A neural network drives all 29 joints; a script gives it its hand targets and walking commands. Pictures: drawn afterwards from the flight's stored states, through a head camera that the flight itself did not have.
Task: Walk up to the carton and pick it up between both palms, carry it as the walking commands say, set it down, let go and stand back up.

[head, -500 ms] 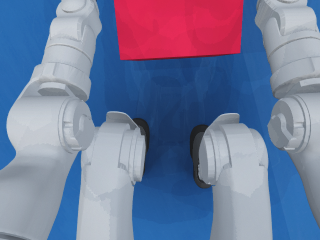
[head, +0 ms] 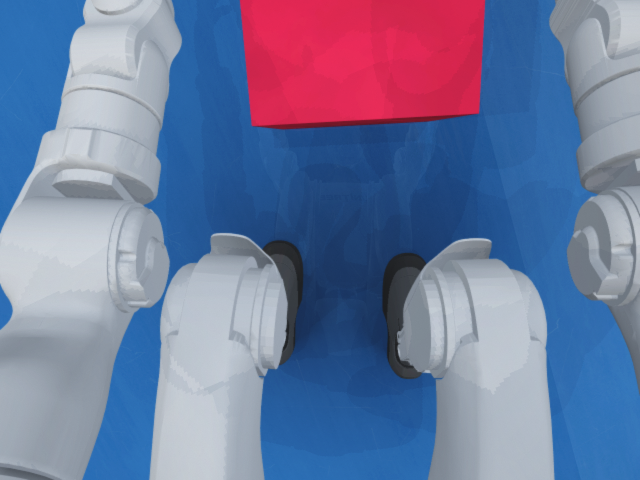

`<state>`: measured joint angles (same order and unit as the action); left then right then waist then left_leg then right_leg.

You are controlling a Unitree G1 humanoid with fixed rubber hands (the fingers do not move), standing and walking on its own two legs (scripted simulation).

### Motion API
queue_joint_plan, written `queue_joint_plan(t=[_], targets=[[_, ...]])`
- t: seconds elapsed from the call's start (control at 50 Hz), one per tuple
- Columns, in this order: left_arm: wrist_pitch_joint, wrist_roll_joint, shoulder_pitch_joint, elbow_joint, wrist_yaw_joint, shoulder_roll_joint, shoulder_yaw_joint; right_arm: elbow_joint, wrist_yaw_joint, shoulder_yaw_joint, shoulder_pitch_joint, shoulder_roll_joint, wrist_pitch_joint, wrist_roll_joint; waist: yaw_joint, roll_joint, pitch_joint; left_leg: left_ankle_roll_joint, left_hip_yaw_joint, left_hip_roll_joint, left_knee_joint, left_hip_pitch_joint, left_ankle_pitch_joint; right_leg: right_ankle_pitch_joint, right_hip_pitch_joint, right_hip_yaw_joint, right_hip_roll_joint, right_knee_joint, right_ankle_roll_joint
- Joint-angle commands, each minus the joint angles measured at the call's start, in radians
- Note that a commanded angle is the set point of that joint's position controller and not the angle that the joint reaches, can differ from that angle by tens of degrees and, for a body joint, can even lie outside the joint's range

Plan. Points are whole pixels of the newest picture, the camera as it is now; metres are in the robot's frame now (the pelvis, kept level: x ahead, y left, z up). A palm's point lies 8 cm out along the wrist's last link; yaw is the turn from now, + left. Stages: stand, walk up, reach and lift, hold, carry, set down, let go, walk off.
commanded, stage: set down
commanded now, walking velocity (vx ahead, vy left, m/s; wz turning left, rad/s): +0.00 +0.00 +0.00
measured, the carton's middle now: out of the picture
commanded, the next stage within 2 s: let go in 1.22 s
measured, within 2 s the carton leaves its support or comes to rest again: neither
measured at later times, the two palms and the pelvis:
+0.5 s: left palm out of the picture +0.56 +0.19 +0.01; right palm out of the picture +0.58 -0.19 +0.01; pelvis +0.01 +0.00 +0.12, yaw +0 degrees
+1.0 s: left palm out of the picture +0.56 +0.19 +0.16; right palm out of the picture +0.58 -0.19 +0.17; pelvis +0.04 +0.00 +0.26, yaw +0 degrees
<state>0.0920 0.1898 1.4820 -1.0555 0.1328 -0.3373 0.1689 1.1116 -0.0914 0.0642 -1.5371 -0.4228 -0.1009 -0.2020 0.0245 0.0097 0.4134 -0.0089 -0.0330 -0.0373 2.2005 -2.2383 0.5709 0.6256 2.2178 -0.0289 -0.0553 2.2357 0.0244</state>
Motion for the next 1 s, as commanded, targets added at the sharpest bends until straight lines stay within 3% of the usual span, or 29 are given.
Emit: queue_joint_plan(t=[0.0, 0.14, 0.28, 0.62, 0.98], targets=[[0.001, -0.008, 0.265, 0.177, 0.018, -0.143, 0.022, -0.168, -0.016, 0.026, -0.299, -0.137, -0.003, 0.013, 0.014, -0.044, -1.555, 0.030, 0.003, -0.020, -0.162, 0.793, -0.433, -0.418, -0.679, 0.015, 0.001, -0.225, -0.039], [0.027, -0.062, 0.169, 0.133, 0.005, -0.090, 0.060, -0.109, 0.001, 0.077, -0.199, -0.083, -0.030, 0.076, 0.003, -0.043, -1.349, 0.037, -0.010, -0.031, -0.284, 0.655, -0.342, -0.342, -0.596, 0.019, -0.008, -0.342, -0.038], [0.045, -0.102, 0.151, 0.174, -0.007, -0.078, 0.095, -0.150, 0.013, 0.106, -0.190, -0.062, -0.048, 0.112, 0.010, -0.050, -1.403, 0.040, -0.018, -0.037, -0.409, 0.670, -0.332, -0.340, -0.652, 0.020, -0.019, -0.469, -0.039], [0.088, -0.154, 0.025, 0.325, -0.034, -0.050, 0.137, -0.279, 0.051, 0.167, -0.071, -0.057, -0.085, 0.155, 0.006, -0.049, -1.569, 0.044, -0.012, -0.049, -0.724, 0.921, -0.478, -0.500, -0.922, 0.019, -0.027, -0.769, -0.055], [0.058, -0.208, -0.111, 0.340, -0.066, 0.037, 0.171, -0.260, 0.113, 0.219, 0.064, -0.031, -0.038, 0.210, 0.001, -0.030, -1.469, 0.049, 0.037, -0.020, -1.139, 1.302, -0.645, -0.608, -1.099, 0.040, -0.007, -1.190, -0.063]])
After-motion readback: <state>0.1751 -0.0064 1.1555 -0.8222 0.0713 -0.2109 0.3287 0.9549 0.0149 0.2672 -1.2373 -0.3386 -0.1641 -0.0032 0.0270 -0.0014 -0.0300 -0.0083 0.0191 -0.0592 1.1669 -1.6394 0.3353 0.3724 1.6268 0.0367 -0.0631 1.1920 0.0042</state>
